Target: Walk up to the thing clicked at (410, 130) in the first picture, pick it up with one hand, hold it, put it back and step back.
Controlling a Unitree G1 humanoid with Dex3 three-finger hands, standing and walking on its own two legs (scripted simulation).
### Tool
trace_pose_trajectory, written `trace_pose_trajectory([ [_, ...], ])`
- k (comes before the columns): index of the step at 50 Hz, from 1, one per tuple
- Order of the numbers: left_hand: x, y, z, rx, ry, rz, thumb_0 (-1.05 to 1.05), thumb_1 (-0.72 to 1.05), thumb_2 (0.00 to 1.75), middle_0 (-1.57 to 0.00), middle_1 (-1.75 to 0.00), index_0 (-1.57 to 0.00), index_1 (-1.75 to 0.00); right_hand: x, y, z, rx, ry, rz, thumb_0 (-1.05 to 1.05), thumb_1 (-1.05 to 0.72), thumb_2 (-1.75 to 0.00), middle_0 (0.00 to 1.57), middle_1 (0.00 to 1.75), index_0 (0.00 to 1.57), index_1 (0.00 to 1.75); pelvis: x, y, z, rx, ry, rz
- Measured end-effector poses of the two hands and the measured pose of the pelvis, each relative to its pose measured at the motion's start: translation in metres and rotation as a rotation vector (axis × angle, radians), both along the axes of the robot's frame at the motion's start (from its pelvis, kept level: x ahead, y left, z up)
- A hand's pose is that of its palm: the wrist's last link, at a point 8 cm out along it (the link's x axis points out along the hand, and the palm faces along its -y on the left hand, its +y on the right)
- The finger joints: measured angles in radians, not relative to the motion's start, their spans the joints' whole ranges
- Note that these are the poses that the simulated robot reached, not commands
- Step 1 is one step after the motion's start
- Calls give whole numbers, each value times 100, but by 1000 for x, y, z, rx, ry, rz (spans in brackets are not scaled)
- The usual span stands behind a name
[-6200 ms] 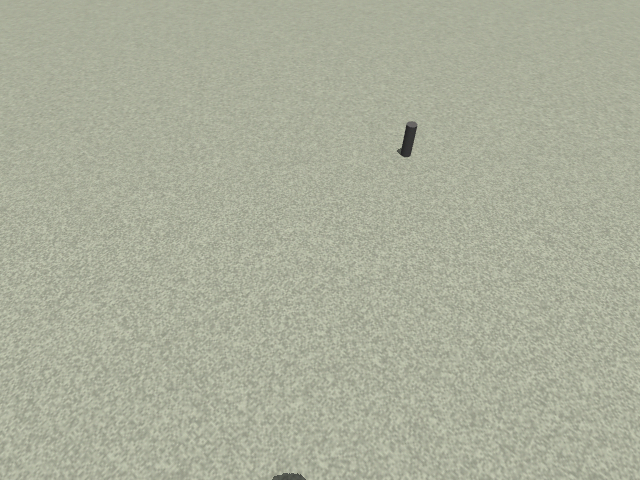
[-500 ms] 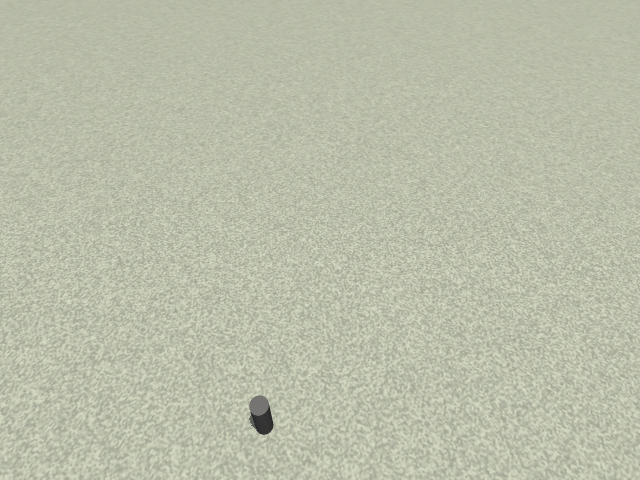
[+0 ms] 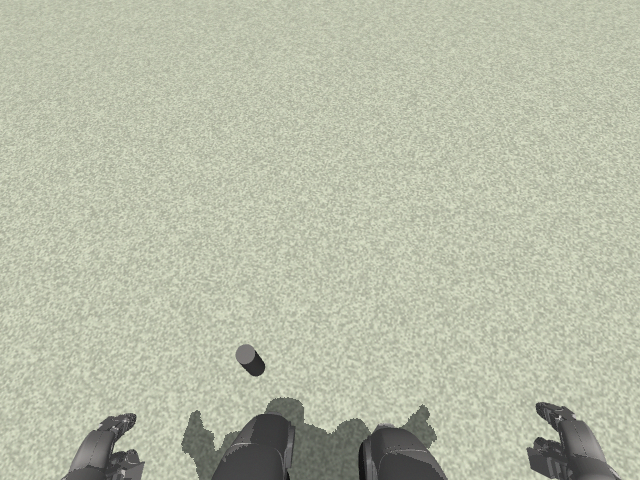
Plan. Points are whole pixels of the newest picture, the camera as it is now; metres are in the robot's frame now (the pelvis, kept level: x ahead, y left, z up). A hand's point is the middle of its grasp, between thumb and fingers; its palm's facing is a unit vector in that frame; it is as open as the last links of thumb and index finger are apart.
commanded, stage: walk up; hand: left
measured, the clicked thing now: (251, 361) +0.37 +0.22 -0.67
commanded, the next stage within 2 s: none
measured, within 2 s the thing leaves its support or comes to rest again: neither
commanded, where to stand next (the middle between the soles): +0.02 +0.02 m, yaw +1 degrees
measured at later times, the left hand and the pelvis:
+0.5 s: hand out of the picture +0.00 +0.29 -0.13, palm faces +0.05 -0.90 -0.43, open 7.4 cm; pelvis -0.04 +0.00 +0.01, yaw +3 degrees
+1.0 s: hand out of the picture +0.00 +0.29 -0.15, palm faces -0.07 -0.93 -0.37, open 7.4 cm; pelvis -0.05 +0.00 -0.01, yaw -1 degrees
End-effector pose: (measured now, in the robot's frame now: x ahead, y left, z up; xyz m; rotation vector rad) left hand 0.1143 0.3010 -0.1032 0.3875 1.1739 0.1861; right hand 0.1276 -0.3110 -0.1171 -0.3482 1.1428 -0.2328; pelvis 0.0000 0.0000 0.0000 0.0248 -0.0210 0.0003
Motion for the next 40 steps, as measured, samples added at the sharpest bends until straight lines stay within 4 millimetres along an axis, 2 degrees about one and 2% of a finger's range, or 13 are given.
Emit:
trace_pose_trajectory([
  [3,3,-8,8,7,-30,-9,1,90,90,-21,-30,-21,-30,-10,-1,0,9,12,15,1,-91,-90,20,30,21,30,-6,-3,4,9,13,1],
  [8,1,-13,12,-6,-127,4,1,90,90,-21,-30,-21,-30,-40,-1,-1,5,83,61,0,-91,-90,20,30,21,30,-11,-7,2,-8,15,43],
  [11,-12,-5,7,-17,-151,28,1,90,90,-21,-30,-21,-30,-55,0,0,-4,117,80,1,-91,-90,21,30,21,30,-15,-4,-2,-13,3,72],
  [15,-43,10,1,3,-89,70,1,90,90,-21,-30,-21,-30,-70,4,7,11,113,74,1,-90,-90,21,30,21,30,-25,0,0,-1,-16,62],
  [19,-76,21,3,35,-25,97,1,90,90,-21,-30,-21,-30,-73,5,9,21,72,71,1,-90,-90,21,30,21,30,-33,1,1,-19,-18,56],
  [24,-113,25,11,42,-16,104,1,90,90,-21,-30,-21,-30,-66,13,7,41,42,97,1,-91,-90,20,30,21,30,-36,2,3,-38,-36,57],
  [30,-148,39,18,19,26,151,1,90,90,-21,-30,-21,-30,-53,30,21,43,2,144,1,-91,-90,20,30,21,30,-31,20,14,-20,-40,62],
  [34,-148,57,-1,-5,74,166,1,90,90,-21,-30,-21,-30,-55,35,21,-33,-24,129,1,-90,-90,21,30,21,30,-33,34,1,-14,-38,53],
  [37,-138,63,-12,-11,92,149,1,90,90,-21,-30,-21,-30,-69,32,27,-85,-13,94,1,-90,-90,21,30,21,30,-41,33,-1,-15,-39,41],
  [40,-126,63,-18,-26,75,114,1,90,90,-20,-30,-20,-30,-86,21,39,-136,-8,60,1,-90,-90,21,30,21,30,-48,28,-1,-14,-37,18],
])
